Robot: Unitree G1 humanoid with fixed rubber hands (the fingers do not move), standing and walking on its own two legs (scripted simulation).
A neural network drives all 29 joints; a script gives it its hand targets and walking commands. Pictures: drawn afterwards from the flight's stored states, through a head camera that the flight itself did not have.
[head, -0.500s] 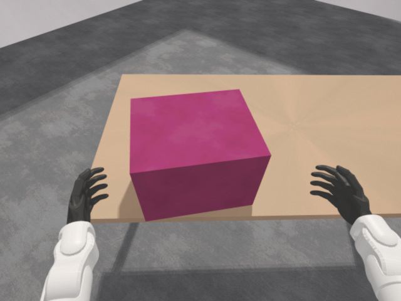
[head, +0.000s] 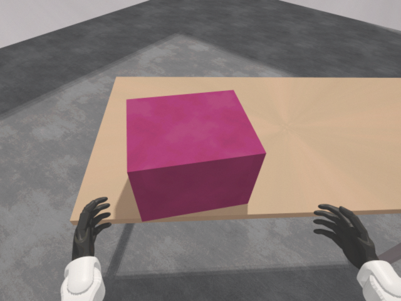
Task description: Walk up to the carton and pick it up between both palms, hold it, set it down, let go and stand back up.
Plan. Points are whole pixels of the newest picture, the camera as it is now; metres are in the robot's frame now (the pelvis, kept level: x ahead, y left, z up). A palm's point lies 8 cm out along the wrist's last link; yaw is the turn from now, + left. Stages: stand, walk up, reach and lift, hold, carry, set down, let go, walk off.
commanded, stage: set down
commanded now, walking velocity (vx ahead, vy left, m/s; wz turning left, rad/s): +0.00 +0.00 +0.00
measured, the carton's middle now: (189, 153) +0.45 +0.06 +0.01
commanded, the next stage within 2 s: let go in 1.36 s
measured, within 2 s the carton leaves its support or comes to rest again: neither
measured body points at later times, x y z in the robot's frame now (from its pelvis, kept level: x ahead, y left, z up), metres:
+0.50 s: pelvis +0.01 +0.01 +0.00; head +0.00 +0.01 +0.45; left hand +0.19 +0.24 -0.01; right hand +0.21 -0.26 -0.01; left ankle +0.02 +0.14 -0.74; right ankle -0.02 -0.09 -0.74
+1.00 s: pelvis +0.02 +0.02 +0.00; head +0.01 +0.02 +0.45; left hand +0.18 +0.26 -0.05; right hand +0.20 -0.22 -0.05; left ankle +0.02 +0.14 -0.74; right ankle -0.02 -0.09 -0.74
